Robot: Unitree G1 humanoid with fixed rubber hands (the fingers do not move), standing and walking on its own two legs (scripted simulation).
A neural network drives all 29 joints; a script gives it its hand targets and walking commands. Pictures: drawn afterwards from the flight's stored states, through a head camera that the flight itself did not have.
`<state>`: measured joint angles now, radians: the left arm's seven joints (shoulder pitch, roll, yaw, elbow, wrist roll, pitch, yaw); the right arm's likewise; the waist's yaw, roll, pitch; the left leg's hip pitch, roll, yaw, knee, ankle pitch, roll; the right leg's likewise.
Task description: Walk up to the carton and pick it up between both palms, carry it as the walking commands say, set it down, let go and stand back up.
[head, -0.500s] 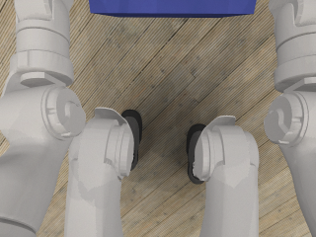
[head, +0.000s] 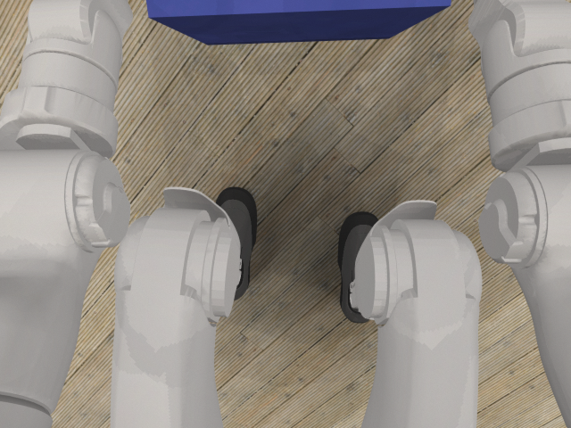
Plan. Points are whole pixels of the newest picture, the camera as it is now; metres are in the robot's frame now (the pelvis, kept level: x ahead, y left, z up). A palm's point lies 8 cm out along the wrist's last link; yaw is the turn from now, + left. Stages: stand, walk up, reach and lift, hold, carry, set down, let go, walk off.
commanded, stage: set down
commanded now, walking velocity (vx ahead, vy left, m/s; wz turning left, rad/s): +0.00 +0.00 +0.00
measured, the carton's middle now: out of the picture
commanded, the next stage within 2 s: let go in 1.82 s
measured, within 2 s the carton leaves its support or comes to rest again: neither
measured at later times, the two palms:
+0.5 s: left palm out of the picture +0.55 +0.25 -0.17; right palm out of the picture +0.57 -0.18 -0.18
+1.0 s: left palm out of the picture +0.56 +0.26 -0.03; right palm out of the picture +0.58 -0.17 -0.04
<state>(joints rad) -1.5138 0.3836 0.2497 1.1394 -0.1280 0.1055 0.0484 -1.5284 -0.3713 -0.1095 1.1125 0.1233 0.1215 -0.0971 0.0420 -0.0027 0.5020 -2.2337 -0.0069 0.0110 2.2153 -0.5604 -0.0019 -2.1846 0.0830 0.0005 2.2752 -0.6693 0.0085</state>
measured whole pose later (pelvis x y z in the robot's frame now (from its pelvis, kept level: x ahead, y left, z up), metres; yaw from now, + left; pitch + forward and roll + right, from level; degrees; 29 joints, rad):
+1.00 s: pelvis -0.02 +0.01 +0.09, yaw -1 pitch +32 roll -1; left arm -1.52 0.50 0.23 0.86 -0.21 0.29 0.05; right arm -1.58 -0.50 -0.14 0.94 0.20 0.30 -0.08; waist 0.06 -0.01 0.49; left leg -2.00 -0.01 0.00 1.94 -0.51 0.01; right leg -1.95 0.03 -0.01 1.97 -0.58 0.00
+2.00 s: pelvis +0.02 +0.01 +0.31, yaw -1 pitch +40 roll -1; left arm -1.25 0.38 0.35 0.96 0.00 0.26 -0.05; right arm -1.32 -0.42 -0.30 1.06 -0.04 0.26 0.06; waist 0.07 -0.01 0.05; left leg -1.45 -0.02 -0.01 0.99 -0.24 0.01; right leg -1.43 0.04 0.04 1.02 -0.29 0.01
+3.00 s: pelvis +0.10 -0.01 +0.41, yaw +0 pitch -7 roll +1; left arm 0.25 0.20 0.07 0.40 0.03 0.15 -0.10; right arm 0.24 -0.21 -0.03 0.45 0.00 0.13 0.06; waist 0.00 -0.02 0.13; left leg -0.10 -0.02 -0.06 0.46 -0.24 -0.01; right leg -0.08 0.03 0.03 0.49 -0.29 -0.03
